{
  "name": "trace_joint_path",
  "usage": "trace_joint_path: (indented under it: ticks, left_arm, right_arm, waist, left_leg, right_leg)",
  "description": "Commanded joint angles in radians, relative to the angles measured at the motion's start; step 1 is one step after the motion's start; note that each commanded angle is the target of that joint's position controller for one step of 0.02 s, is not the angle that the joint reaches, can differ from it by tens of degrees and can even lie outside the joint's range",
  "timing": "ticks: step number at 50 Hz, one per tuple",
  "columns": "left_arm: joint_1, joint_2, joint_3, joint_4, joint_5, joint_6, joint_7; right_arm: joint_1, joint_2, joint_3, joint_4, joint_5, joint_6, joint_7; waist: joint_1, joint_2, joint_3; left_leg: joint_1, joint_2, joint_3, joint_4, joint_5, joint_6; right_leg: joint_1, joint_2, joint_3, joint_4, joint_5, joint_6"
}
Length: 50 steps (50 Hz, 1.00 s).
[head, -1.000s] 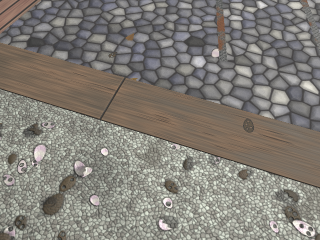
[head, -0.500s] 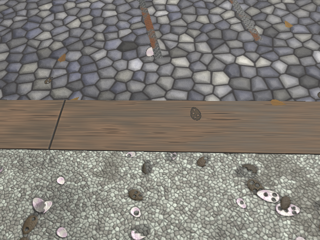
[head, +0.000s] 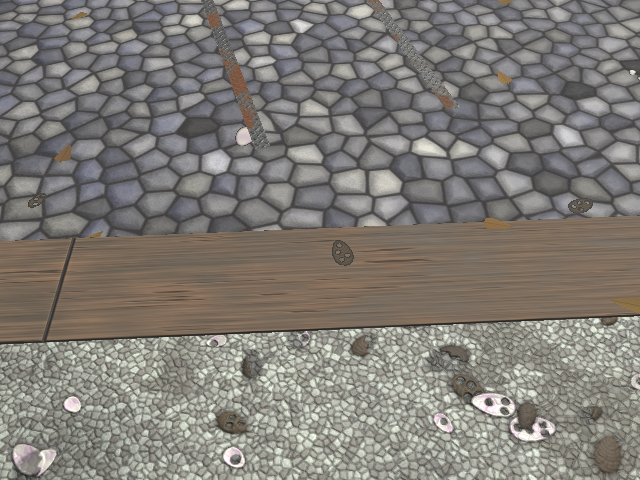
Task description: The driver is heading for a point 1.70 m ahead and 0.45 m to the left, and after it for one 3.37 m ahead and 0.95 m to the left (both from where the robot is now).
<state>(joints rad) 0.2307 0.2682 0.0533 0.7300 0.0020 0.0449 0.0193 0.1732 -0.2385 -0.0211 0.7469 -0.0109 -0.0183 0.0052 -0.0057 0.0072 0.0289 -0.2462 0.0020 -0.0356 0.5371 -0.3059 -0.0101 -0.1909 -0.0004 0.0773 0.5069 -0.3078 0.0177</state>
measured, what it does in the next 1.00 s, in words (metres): walks ahead: right foot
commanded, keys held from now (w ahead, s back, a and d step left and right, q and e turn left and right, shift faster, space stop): w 1.00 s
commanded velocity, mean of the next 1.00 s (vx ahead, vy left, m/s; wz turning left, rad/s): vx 0.41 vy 0.00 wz -0.02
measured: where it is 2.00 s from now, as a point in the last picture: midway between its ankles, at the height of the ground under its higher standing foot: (326, 268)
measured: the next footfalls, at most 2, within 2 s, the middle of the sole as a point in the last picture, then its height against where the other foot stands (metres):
right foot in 0.60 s outside the picture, level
left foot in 1.14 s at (292, 393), level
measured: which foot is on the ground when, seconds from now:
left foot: down 0.00-0.60, up 0.62-1.00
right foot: down 0.00-0.16, up 0.18-0.58, down 0.60-1.00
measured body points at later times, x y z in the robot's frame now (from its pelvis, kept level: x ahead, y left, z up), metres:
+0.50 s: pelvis +0.15 -0.01 +0.00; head +0.18 +0.00 +0.45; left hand +0.37 +0.22 -0.08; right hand +0.12 -0.29 -0.12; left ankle +0.01 +0.11 -0.74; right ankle +0.31 -0.15 -0.70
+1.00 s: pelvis +0.42 -0.05 +0.01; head +0.44 -0.06 +0.46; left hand +0.43 +0.22 -0.11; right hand +0.62 -0.29 -0.08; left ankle +0.61 +0.11 -0.68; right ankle +0.34 -0.14 -0.74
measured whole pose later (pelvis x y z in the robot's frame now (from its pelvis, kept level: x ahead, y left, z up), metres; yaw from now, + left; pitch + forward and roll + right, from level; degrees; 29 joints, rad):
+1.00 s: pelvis +0.42 -0.05 +0.01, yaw +1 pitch +1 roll -2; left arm 0.38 0.27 0.04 0.84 0.02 -0.09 -0.02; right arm 0.10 -0.28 -0.03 0.71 -0.02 -0.07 0.03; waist 0.08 0.05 0.02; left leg -0.67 0.11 -0.04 0.64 0.08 -0.01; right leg 0.01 0.08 -0.04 0.20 -0.23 -0.06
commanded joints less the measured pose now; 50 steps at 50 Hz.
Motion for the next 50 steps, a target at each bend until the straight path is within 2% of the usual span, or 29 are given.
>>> trace_joint_path:
  ticks: [1, 2, 4, 6, 7, 8, 9, 10, 11, 12, 14, 17, 21, 23, 26, 28, 29, 30, 31, 32, 33, 34, 35, 36, 40, 43, 46, 49, 50]
  left_arm:
    - [0.045, 0.175, 0.044, -0.047, 0.009, -0.025, 0.002]
    - [0.066, 0.182, 0.044, -0.038, 0.001, -0.037, 0.002]
    - [0.068, 0.170, 0.038, -0.029, -0.010, -0.057, 0.008]
    - [0.010, 0.158, 0.032, -0.044, -0.026, -0.061, 0.006]
    - [-0.014, 0.144, 0.029, -0.053, -0.026, -0.063, 0.004]
    - [-0.042, 0.107, 0.018, -0.067, -0.017, -0.069, 0.004]
    - [-0.071, 0.040, 0.000, -0.103, -0.012, -0.081, 0.005]
    - [-0.094, 0.087, 0.012, -0.148, -0.030, -0.099, 0.012]
    - [-0.072, 0.134, 0.029, -0.138, -0.045, -0.110, 0.010]
    - [-0.051, 0.126, 0.028, -0.118, -0.048, -0.119, 0.000]
    - [-0.061, 0.105, 0.028, -0.102, -0.031, -0.130, -0.014]
    - [-0.100, 0.065, 0.016, -0.109, -0.016, -0.132, -0.038]
    - [-0.220, 0.019, -0.010, -0.147, -0.020, -0.139, -0.058]
    - [-0.253, 0.040, -0.007, -0.160, -0.027, -0.139, -0.066]
    - [-0.252, 0.087, 0.007, -0.170, -0.030, -0.141, -0.072]
    - [-0.138, 0.132, 0.030, -0.143, -0.024, -0.138, -0.063]
    - [0.014, 0.168, 0.053, -0.097, -0.024, -0.133, -0.053]
    - [0.191, 0.224, 0.070, -0.063, -0.018, -0.124, -0.039]
    - [0.232, 0.322, 0.081, -0.046, -0.001, -0.127, -0.047]
    - [0.206, 0.211, 0.054, -0.051, -0.011, -0.133, -0.049]
    - [0.129, 0.170, 0.039, -0.053, -0.014, -0.136, -0.047]
    - [0.066, 0.156, 0.032, -0.058, -0.009, -0.136, -0.047]
    - [0.023, 0.134, 0.027, -0.059, -0.001, -0.138, -0.050]
    - [-0.002, 0.116, 0.022, -0.061, 0.011, -0.143, -0.051]
    - [-0.001, 0.127, 0.026, -0.024, -0.005, -0.168, -0.049]
    - [0.038, 0.145, 0.028, 0.005, -0.006, -0.163, -0.037]
    - [0.084, 0.165, 0.029, 0.029, -0.013, -0.152, -0.029]
    - [0.155, 0.181, 0.031, 0.067, -0.020, -0.138, -0.026]
    - [0.226, 0.039, -0.033, 0.111, 0.136, -0.164, -0.083]
  right_arm:
    - [-0.068, -0.109, -0.033, -0.078, 0.014, -0.025, -0.009]
    - [-0.075, -0.108, -0.035, -0.089, 0.026, -0.030, -0.011]
    - [-0.058, -0.106, -0.040, -0.096, 0.040, -0.054, -0.003]
    - [0.017, -0.092, -0.040, -0.067, 0.044, -0.076, 0.014]
    - [0.082, -0.100, -0.047, -0.030, 0.036, -0.080, 0.018]
    - [0.169, -0.126, -0.059, 0.002, 0.031, -0.080, 0.018]
    - [0.266, -0.207, -0.079, 0.020, 0.026, -0.084, 0.018]
    - [0.323, -0.280, -0.096, 0.024, 0.018, -0.090, 0.031]
    - [0.274, -0.220, -0.075, 0.017, 0.015, -0.094, 0.028]
    - [0.240, -0.179, -0.064, 0.004, 0.016, -0.094, 0.020]
    - [0.202, -0.171, -0.058, -0.003, 0.013, -0.086, 0.012]
    - [0.212, -0.157, -0.049, -0.003, 0.016, -0.071, 0.004]
    - [0.242, -0.205, -0.057, 0.014, 0.023, -0.056, -0.010]
    - [0.266, -0.226, -0.063, 0.027, 0.030, -0.054, -0.011]
    - [0.254, -0.237, -0.070, 0.038, 0.040, -0.049, -0.012]
    - [0.234, -0.253, -0.075, 0.038, 0.037, -0.040, -0.014]
    - [0.238, -0.236, -0.068, 0.036, 0.031, -0.034, -0.017]
    - [0.249, -0.186, -0.046, 0.015, 0.008, -0.032, -0.021]
    - [0.390, -0.038, -0.005, -0.012, 0.019, -0.049, -0.015]
    - [0.315, -0.151, -0.028, 0.000, 0.045, -0.069, -0.010]
    - [0.204, -0.207, -0.046, -0.032, 0.068, -0.078, -0.004]
    - [0.150, -0.200, -0.042, -0.043, 0.058, -0.084, -0.006]
    - [0.129, -0.187, -0.044, -0.042, 0.036, -0.085, -0.007]
    - [0.152, -0.178, -0.046, -0.035, 0.031, -0.077, -0.004]
    - [0.142, -0.135, -0.038, -0.031, 0.020, -0.044, -0.008]
    - [0.029, -0.126, -0.034, -0.066, 0.012, -0.048, -0.009]
    - [-0.080, -0.100, -0.024, -0.092, 0.015, -0.065, 0.004]
    - [-0.177, -0.093, -0.018, -0.124, 0.025, -0.075, 0.022]
    - [-0.099, -0.062, 0.015, -0.105, -0.121, -0.042, 0.052]
  waist:
    - [0.037, -0.179, 0.021]
    - [0.045, -0.224, 0.084]
    - [0.029, -0.257, 0.121]
    - [-0.025, -0.223, 0.104]
    - [-0.053, -0.188, 0.071]
    - [-0.085, -0.124, 0.033]
    - [-0.103, 0.102, 0.006]
    - [-0.121, 0.271, 0.017]
    - [-0.081, 0.173, 0.073]
    - [-0.061, 0.127, 0.094]
    - [-0.044, 0.077, 0.090]
    - [-0.054, 0.083, 0.060]
    - [-0.086, 0.087, 0.065]
    - [-0.088, 0.097, 0.076]
    - [-0.047, 0.099, 0.082]
    - [0.034, 0.100, -0.006]
    - [0.107, 0.085, -0.108]
    - [0.175, -0.007, -0.249]
    - [0.076, -0.321, -0.394]
    - [0.117, -0.236, -0.340]
    - [0.103, -0.179, -0.177]
    - [0.074, -0.085, -0.107]
    - [0.045, -0.058, -0.063]
    - [0.010, -0.082, -0.060]
    - [-0.021, -0.068, -0.012]
    - [0.010, -0.047, 0.031]
    - [0.054, -0.044, 0.045]
    - [0.094, -0.037, 0.060]
    - [0.054, -0.104, 0.017]
  left_leg:
    - [-0.122, -0.056, 0.104, 0.129, -0.162, -0.001]
    - [-0.164, -0.049, 0.093, 0.171, -0.161, 0.011]
    - [-0.196, -0.005, 0.046, 0.193, -0.171, 0.059]
    - [-0.036, -0.008, 0.061, 0.009, -0.120, 0.103]
    - [0.112, -0.025, 0.067, -0.045, -0.012, 0.102]
    - [0.228, 0.013, 0.003, -0.073, 0.014, 0.107]
    - [0.331, 0.173, -0.283, -0.216, -0.165, 0.176]
    - [0.359, 0.371, -0.660, -0.367, -0.266, 0.313]
    - [0.337, 0.402, -0.675, -0.373, -0.291, 0.336]
    - [0.336, 0.355, -0.570, -0.366, -0.276, 0.307]
    - [0.338, 0.291, -0.406, -0.379, -0.107, 0.252]
    - [0.288, 0.208, -0.204, -0.406, 0.174, 0.223]
    - [0.191, 0.174, -0.075, -0.408, 0.273, 0.206]
    - [0.174, 0.208, -0.082, -0.416, 0.264, 0.206]
    - [0.239, 0.256, -0.081, -0.381, 0.358, 0.180]
    - [0.267, 0.236, -0.034, -0.211, 0.670, 0.149]
    - [0.213, 0.191, 0.005, -0.021, 0.760, 0.122]
    - [0.014, 0.144, 0.029, 0.283, 0.511, 0.087]
    - [-0.324, -0.054, 0.002, 0.647, -0.205, 0.027]
    - [-0.439, -0.026, -0.116, 0.763, -0.253, 0.037]
    - [-0.508, 0.027, -0.086, 0.776, -0.166, 0.053]
    - [-0.476, 0.076, -0.059, 0.736, -0.074, 0.057]
    - [-0.443, 0.106, -0.054, 0.680, -0.013, 0.051]
    - [-0.382, 0.134, -0.064, 0.651, 0.033, 0.048]
    - [-0.370, 0.152, -0.041, 0.543, 0.104, 0.009]
    - [-0.444, 0.153, -0.034, 0.371, 0.258, -0.015]
    - [-0.405, 0.121, 0.003, 0.169, 0.407, -0.013]
    - [-0.398, 0.096, 0.020, 0.062, 0.442, -0.004]
    - [-0.438, 0.089, -0.027, 0.084, 0.388, 0.022]
  right_leg:
    - [-0.045, -0.158, 0.250, -0.251, -0.460, -0.159]
    - [-0.076, -0.208, 0.334, -0.295, -0.497, -0.194]
    - [-0.079, -0.255, 0.382, -0.306, -0.438, -0.216]
    - [-0.131, -0.212, 0.299, -0.274, -0.350, -0.181]
    - [-0.189, -0.167, 0.238, -0.225, -0.278, -0.154]
    - [-0.250, -0.117, 0.164, -0.104, -0.183, -0.118]
    - [-0.386, 0.007, 0.002, 0.186, -0.129, -0.046]
    - [-0.547, 0.047, -0.014, 0.439, -0.265, -0.020]
    - [-0.637, -0.011, 0.042, 0.586, -0.262, -0.034]
    - [-0.668, -0.047, 0.044, 0.629, -0.168, -0.053]
    - [-0.684, -0.097, 0.014, 0.594, -0.025, -0.065]
    - [-0.588, -0.096, -0.052, 0.444, 0.095, -0.029]
    - [-0.426, -0.052, -0.105, 0.157, 0.257, 0.007]
    - [-0.368, -0.039, -0.103, 0.100, 0.299, 0.000]
    - [-0.334, -0.035, -0.081, 0.040, 0.282, -0.048]
    - [-0.162, 0.008, -0.115, 0.015, 0.248, -0.093]
    - [0.045, 0.030, -0.135, 0.012, 0.239, -0.120]
    - [0.339, -0.129, 0.043, 0.039, 0.172, -0.172]
    - [0.598, -0.375, 0.581, -0.113, -0.144, -0.333]
    - [0.536, -0.368, 0.711, -0.256, -0.307, -0.314]
    - [0.408, -0.347, 0.558, -0.263, -0.250, -0.272]
    - [0.279, -0.308, 0.434, -0.269, -0.102, -0.255]
    - [0.175, -0.264, 0.340, -0.284, 0.020, -0.248]
    - [0.108, -0.234, 0.280, -0.309, 0.090, -0.243]
    - [-0.002, -0.209, 0.151, -0.394, 0.207, -0.272]
    - [0.023, -0.190, 0.086, -0.415, 0.258, -0.263]
    - [0.042, -0.162, 0.017, -0.411, 0.294, -0.231]
    - [0.114, -0.189, 0.011, -0.388, 0.295, -0.227]
    - [0.193, -0.232, 0.049, -0.362, 0.296, -0.282]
